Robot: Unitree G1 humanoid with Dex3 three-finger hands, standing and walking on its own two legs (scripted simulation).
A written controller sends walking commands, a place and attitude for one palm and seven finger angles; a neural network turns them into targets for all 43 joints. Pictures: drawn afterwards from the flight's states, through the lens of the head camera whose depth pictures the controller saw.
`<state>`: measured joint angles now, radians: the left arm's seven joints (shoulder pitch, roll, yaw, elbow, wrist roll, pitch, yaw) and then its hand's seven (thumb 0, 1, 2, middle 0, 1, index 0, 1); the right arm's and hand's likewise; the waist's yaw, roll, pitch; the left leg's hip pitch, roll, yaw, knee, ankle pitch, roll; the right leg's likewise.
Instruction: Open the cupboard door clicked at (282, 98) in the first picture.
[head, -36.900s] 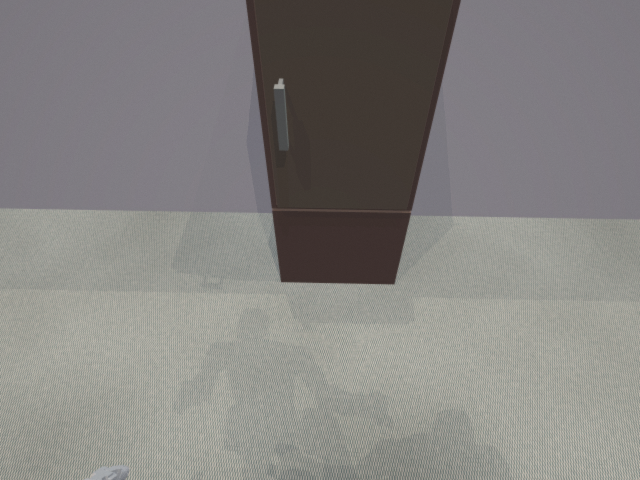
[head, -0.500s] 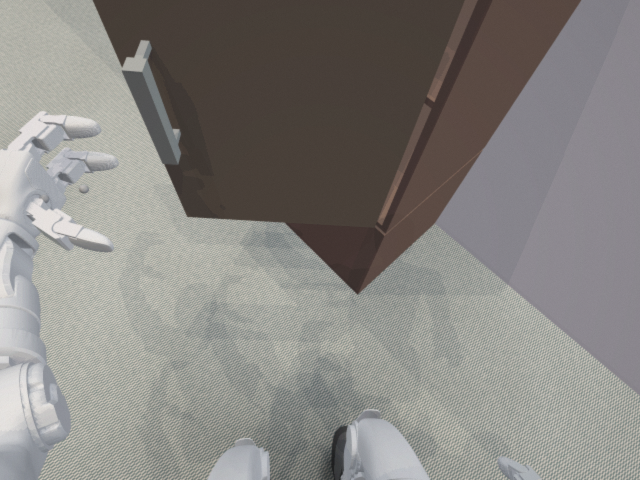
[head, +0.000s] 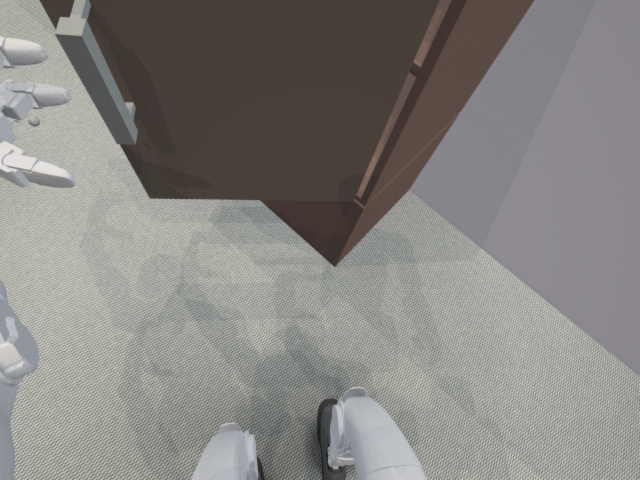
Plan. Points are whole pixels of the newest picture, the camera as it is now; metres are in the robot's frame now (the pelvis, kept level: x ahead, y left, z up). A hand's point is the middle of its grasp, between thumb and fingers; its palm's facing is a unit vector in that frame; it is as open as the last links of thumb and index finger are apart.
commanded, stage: move the hooked fingers beside the handle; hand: left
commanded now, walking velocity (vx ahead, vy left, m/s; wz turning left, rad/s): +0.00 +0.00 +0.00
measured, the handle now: (106, 78) +0.58 +0.21 +0.06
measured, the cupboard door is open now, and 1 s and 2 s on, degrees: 45 45 45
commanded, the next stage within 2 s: slide the fingers in behind the handle in 0.94 s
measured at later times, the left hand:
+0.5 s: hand (45, 106) +0.54 +0.27 +0.06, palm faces -0.06 -1.00 -0.01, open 14.0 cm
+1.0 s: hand (49, 115) +0.52 +0.26 +0.07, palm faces -0.06 -1.00 -0.02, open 14.0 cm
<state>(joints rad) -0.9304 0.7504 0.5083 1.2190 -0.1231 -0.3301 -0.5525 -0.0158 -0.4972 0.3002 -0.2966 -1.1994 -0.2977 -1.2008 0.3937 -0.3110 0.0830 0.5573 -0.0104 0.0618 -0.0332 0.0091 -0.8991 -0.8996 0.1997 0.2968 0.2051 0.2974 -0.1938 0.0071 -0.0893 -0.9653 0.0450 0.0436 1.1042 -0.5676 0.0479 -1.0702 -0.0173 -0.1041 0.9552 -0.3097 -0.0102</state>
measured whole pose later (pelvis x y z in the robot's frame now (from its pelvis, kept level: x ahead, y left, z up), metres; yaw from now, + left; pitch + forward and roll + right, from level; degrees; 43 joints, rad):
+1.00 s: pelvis +0.02 +0.00 +0.00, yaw +0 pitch +25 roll -5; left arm -0.92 0.70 0.48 1.17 -0.11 -0.34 -0.50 -0.02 -0.50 0.30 -0.30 -1.20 -0.30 -1.20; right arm 0.37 -0.29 0.07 0.54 -0.02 0.10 -0.02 0.01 -0.90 -0.90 0.20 0.30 0.20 0.30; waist -0.18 0.02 -0.09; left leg -0.96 0.05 0.02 1.10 -0.59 0.04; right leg -1.05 -0.01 -0.12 0.95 -0.33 -0.01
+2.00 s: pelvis +0.01 +0.00 +0.00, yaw +0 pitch +25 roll -4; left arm -0.90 0.56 0.40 1.13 -0.12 -0.38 -0.37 -0.02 -0.50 0.30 -0.30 -1.20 -0.30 -1.20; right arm 0.40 -0.28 0.06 0.57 -0.02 0.09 0.00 0.01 -0.90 -0.90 0.20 0.30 0.20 0.30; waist -0.18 0.03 -0.11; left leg -0.94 0.04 0.03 1.08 -0.58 0.04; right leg -1.05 -0.01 -0.10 0.94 -0.32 -0.01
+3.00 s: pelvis +0.02 +0.00 +0.01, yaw +1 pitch +24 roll -3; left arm -0.87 0.50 0.35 1.12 -0.12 -0.40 -0.30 -0.01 -0.20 0.43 -0.29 -1.23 -0.27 -1.23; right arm 0.39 -0.28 0.04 0.59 -0.03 0.07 0.01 0.01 -0.90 -0.90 0.20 0.30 0.20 0.30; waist -0.17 0.03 -0.11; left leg -0.92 0.03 0.02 1.06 -0.57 0.04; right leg -1.03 -0.02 -0.10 0.94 -0.33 -0.01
